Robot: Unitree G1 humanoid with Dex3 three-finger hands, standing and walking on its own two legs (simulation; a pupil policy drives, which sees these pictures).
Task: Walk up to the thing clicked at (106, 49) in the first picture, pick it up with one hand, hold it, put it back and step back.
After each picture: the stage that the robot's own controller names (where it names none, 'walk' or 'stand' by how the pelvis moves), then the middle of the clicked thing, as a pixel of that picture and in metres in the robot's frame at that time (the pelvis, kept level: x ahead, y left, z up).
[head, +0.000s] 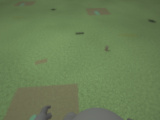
stand; (106, 48) +1.51 -0.41 -0.72
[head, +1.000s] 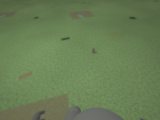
walk; (93, 50) +1.44 +0.00 -0.70
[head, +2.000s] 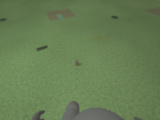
walk; (76, 62) +0.96 +0.26 -0.71
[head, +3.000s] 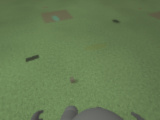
walk; (72, 80) +0.59 +0.22 -0.70
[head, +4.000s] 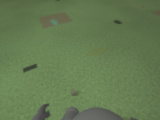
stand; (73, 92) +0.40 +0.20 -0.70
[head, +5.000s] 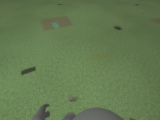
stand; (70, 98) +0.35 +0.20 -0.71
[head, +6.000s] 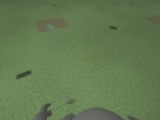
stand; (68, 101) +0.32 +0.24 -0.72
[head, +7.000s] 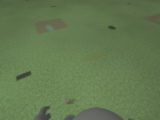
stand; (67, 100) +0.33 +0.25 -0.73
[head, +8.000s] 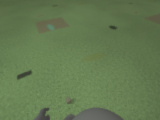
stand; (68, 100) +0.32 +0.25 -0.73
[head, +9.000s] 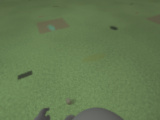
stand; (68, 101) +0.32 +0.25 -0.73
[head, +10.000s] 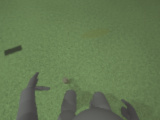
go down; (65, 80) +0.37 +0.22 -0.58
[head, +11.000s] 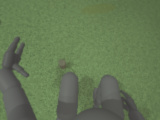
go down; (62, 64) +0.43 +0.23 -0.32
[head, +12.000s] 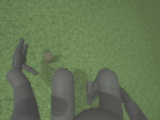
close in; (48, 58) +0.42 +0.25 -0.26
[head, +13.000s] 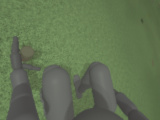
close; (26, 54) +0.41 +0.27 -0.23
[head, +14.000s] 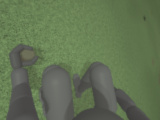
lift; (27, 55) +0.39 +0.26 -0.23
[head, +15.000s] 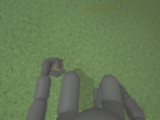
lift; (57, 67) +0.32 +0.23 -0.07
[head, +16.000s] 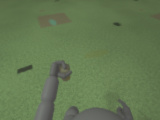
hold; (65, 72) +0.33 +0.17 +0.04
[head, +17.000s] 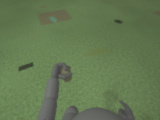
hold; (66, 74) +0.33 +0.17 +0.00
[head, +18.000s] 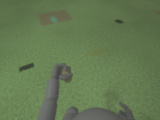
hold; (66, 74) +0.32 +0.17 +0.00
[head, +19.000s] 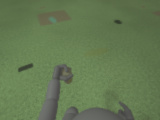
crouch; (67, 75) +0.32 +0.16 -0.01
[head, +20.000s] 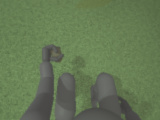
crouch; (57, 55) +0.44 +0.20 -0.10
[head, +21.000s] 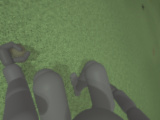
lower; (19, 54) +0.43 +0.26 -0.23
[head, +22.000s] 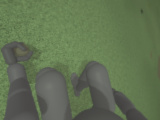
lower; (22, 53) +0.42 +0.26 -0.23
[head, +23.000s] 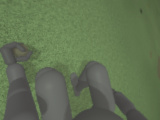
lower; (21, 53) +0.42 +0.26 -0.23
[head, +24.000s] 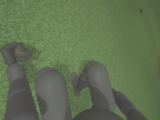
lower; (21, 53) +0.42 +0.26 -0.23
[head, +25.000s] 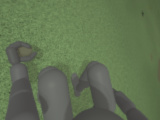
draw back; (25, 53) +0.42 +0.26 -0.23
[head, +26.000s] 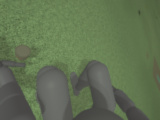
withdraw; (22, 53) +0.41 +0.26 -0.23
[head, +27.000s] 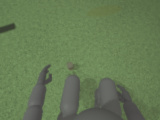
walk; (70, 66) +0.43 +0.19 -0.41
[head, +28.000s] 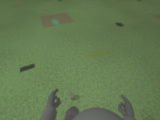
stand; (72, 96) +0.36 +0.18 -0.66
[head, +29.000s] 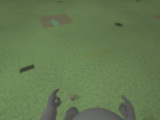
stand; (71, 97) +0.36 +0.19 -0.67
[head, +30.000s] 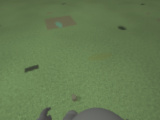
stand; (74, 97) +0.36 +0.17 -0.71
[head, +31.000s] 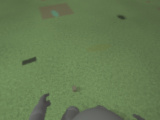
walk; (74, 88) +0.39 +0.14 -0.70
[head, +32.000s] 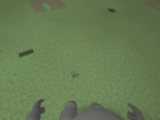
walk; (73, 74) +0.58 +0.17 -0.71
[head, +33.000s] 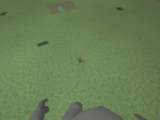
walk; (79, 59) +0.93 +0.20 -0.69
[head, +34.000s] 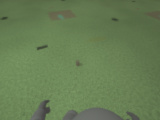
stand; (77, 63) +0.98 +0.19 -0.71
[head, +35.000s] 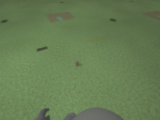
stand; (77, 63) +1.01 +0.20 -0.73
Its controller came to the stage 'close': yes
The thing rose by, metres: 0.71
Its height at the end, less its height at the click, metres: +0.00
